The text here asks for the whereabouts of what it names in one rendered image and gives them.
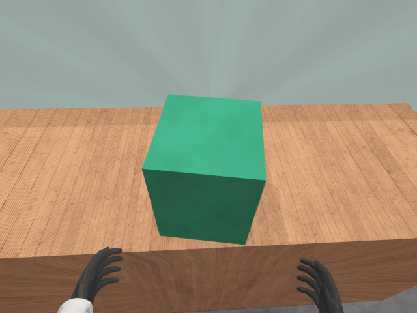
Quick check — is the carton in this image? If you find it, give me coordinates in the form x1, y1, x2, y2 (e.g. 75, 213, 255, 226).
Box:
142, 94, 266, 245

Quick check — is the left robot hand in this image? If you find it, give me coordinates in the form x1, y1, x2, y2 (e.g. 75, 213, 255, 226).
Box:
71, 247, 123, 304

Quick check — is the left robot forearm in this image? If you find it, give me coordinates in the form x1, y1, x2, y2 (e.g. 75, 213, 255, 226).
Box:
57, 298, 93, 313

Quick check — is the right robot hand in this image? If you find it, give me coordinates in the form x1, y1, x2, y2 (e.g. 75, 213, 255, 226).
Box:
297, 258, 344, 313

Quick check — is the pedestal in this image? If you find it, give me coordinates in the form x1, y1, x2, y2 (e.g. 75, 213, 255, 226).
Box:
0, 103, 417, 313

